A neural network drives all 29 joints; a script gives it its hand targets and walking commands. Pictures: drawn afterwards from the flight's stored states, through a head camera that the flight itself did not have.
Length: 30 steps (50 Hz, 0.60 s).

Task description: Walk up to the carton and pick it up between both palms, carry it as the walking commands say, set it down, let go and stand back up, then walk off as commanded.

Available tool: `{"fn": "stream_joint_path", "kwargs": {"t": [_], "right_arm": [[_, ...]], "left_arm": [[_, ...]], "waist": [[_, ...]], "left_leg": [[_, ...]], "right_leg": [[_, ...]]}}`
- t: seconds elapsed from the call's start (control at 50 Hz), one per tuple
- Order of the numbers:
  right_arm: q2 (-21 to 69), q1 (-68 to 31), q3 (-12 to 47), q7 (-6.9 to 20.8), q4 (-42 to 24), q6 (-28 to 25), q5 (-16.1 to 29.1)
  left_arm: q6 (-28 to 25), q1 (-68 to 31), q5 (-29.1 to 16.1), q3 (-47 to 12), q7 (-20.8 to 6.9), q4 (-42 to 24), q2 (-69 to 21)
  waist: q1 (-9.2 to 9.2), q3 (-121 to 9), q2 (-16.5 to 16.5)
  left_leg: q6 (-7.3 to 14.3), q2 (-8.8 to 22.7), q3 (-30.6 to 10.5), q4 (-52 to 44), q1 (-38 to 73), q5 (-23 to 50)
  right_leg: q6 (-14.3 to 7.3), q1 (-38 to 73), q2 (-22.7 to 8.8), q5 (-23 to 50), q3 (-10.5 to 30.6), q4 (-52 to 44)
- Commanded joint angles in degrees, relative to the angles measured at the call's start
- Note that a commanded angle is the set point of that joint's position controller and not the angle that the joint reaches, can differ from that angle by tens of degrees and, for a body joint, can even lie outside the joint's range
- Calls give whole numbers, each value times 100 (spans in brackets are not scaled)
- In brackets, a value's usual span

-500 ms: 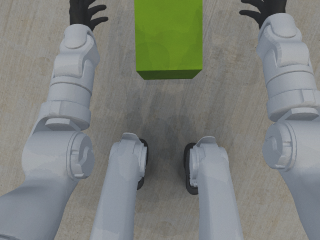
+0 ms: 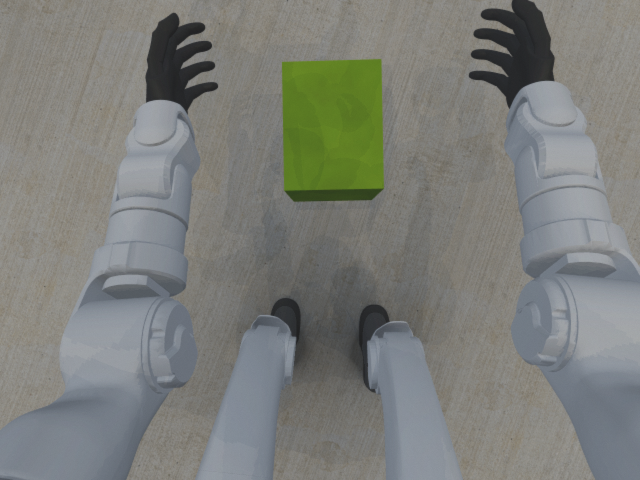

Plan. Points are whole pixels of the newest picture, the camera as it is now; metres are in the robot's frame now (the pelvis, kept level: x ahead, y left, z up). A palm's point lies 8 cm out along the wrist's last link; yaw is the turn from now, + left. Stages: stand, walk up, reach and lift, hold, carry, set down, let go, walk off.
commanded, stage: set down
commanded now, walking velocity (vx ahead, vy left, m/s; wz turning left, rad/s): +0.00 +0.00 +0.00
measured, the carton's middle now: (332, 139) +0.58 +0.01 -0.54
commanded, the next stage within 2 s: let go in 0.20 s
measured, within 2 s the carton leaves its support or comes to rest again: neither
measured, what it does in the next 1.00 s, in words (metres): rises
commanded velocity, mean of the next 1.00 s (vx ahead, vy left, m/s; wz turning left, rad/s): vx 0.00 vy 0.00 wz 0.00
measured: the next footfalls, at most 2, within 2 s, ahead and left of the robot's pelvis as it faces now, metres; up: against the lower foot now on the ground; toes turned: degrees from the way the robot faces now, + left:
none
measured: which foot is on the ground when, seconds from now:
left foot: down 0.00-1.00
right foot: down 0.00-1.00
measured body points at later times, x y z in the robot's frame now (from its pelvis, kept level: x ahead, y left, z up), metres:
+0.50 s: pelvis +0.04 +0.00 +0.07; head +0.31 +0.00 +0.43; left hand +0.44 +0.21 -0.05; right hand +0.46 -0.20 -0.06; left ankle +0.07 +0.12 -0.60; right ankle +0.07 -0.11 -0.61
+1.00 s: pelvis +0.08 +0.00 +0.13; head +0.15 +0.00 +0.58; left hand +0.27 +0.24 +0.05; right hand +0.28 -0.23 +0.05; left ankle +0.07 +0.12 -0.61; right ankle +0.07 -0.11 -0.61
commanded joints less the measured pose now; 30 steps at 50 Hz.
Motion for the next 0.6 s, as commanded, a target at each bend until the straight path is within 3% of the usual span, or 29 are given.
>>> {"fn": "stream_joint_path", "kwargs": {"t": [0.0,0.1,0.18,0.28,0.36,0.44,0.58], "right_arm": [[-546,-1292,-108,53,-559,-172,-122],[-316,-1164,-283,135,-289,-286,-408],[-223,-754,-384,93,-382,-323,-557],[-48,103,-402,-158,-1250,-277,-789],[170,1236,-8,-235,-2066,-250,-678],[319,2308,297,-190,-2501,-299,-499],[243,4004,376,-68,-2340,-587,-304]], "left_arm": [[-165,-1142,147,96,-58,-541,413],[-270,-973,526,314,-140,-272,197],[-317,-577,795,422,-183,-385,123],[-359,195,891,154,-339,-1098,373],[-295,1315,783,-200,-483,-1676,385],[-363,2365,566,-501,-666,-1936,374],[-641,3800,266,-858,-886,-1738,376]], "waist": [[22,-5380,-207],[10,-4791,-263],[21,-5144,-293],[0,-6428,-243],[75,-6593,-133],[97,-5915,-180],[-62,-4013,-41]], "left_leg": [[-242,-175,294,-754,3473,1917],[-279,-112,238,-1040,3424,1959],[-267,-137,249,-1193,3735,2289],[-163,-167,248,-1264,4405,3122],[-106,-140,132,-1494,5219,3702],[-91,-86,64,-1818,5557,3748],[-168,48,-9,-2534,6215,3055]], "right_leg": [[192,3132,137,1686,-235,-954],[178,3028,104,1703,-246,-1290],[195,3635,109,2207,-179,-1489],[253,4922,103,3557,-105,-1484],[260,5299,105,3939,-104,-1714],[225,5430,68,3817,-77,-2063],[155,5419,28,2689,-157,-2863]]}}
